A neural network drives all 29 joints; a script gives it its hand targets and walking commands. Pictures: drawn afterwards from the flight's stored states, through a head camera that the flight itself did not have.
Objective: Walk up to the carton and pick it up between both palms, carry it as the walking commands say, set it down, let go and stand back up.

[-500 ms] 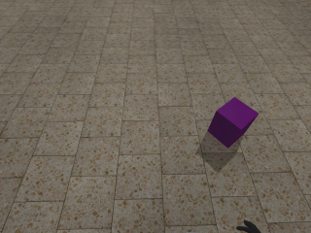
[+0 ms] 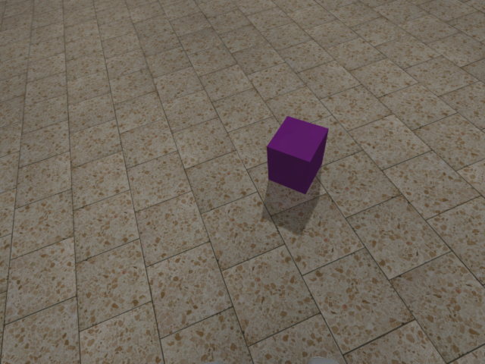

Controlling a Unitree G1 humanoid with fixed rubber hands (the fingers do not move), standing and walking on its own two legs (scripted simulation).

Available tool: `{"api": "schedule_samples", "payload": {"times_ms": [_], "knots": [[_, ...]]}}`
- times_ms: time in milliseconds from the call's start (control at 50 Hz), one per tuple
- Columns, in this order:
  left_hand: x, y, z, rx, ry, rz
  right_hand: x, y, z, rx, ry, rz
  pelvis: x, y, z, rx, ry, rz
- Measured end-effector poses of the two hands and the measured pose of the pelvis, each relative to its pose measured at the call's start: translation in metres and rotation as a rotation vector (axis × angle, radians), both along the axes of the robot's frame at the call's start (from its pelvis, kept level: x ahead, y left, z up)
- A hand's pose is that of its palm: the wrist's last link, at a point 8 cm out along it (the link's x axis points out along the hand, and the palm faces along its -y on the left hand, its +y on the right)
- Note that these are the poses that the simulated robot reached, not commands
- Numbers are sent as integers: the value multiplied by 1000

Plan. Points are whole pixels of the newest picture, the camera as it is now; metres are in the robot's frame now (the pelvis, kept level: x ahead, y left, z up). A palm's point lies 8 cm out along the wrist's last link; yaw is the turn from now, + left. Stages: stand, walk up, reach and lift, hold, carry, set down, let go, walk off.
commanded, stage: walk up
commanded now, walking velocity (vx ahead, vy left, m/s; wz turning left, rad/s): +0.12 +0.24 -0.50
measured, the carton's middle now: (296, 155) +1.01 -0.16 -0.63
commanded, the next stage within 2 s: none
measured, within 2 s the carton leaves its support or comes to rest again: neither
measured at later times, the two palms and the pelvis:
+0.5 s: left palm out of the picture +0.12 +0.37 -0.13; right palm (367, 360) +0.15 -0.16 -0.12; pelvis +0.06 +0.11 +0.00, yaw -14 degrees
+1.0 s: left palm (121, 244) +0.37 +0.31 -0.11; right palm out of the picture +0.09 -0.12 -0.14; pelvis +0.20 +0.09 +0.01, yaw -23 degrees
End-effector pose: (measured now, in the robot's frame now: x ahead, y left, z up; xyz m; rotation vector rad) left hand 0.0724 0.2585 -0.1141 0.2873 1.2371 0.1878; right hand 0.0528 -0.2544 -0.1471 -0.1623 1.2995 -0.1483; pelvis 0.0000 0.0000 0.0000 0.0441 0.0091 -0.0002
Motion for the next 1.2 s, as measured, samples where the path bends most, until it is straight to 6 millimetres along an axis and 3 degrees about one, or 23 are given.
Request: {"api": "schedule_samples", "payload": {"times_ms": [100,180,300,400,440,500,640,800,880,940,1020,1100,1200], "knots": [[-16,6,18,50,83,-4,23,-12,7,-3,-32,-20,8,1,11,28,28,-57],[-23,17,23,63,119,-1,47,-7,9,-2,-69,-20,16,10,13,34,38,-96],[-18,48,20,69,153,-12,91,22,13,2,-144,-19,29,41,11,24,48,-153],[2,85,-3,36,175,-29,114,55,18,-39,-180,-23,45,81,0,-23,59,-182],[16,99,-15,20,182,-51,112,70,19,-55,-173,-41,51,95,-4,-32,49,-193],[44,109,-16,0,170,-97,98,93,29,-48,-150,-86,64,109,3,-38,32,-239],[127,109,-7,-17,117,-250,50,125,37,-23,-90,-279,96,125,15,-52,-3,-332],[232,74,-2,-14,12,-405,-10,154,9,62,88,-443,132,119,5,6,-1,-381],[277,47,-1,-16,-62,-464,-19,158,-3,107,185,-487,158,103,-2,16,12,-391],[291,43,4,-15,-60,-455,3,148,2,106,194,-469,178,96,3,22,20,-393],[298,51,8,-2,-22,-420,58,123,6,75,143,-424,206,92,9,22,37,-400],[297,68,8,1,30,-371,132,99,9,37,63,-359,238,94,10,11,36,-398],[307,93,0,-5,103,-305,246,87,14,4,-76,-278,292,105,5,-12,24,-396]]}}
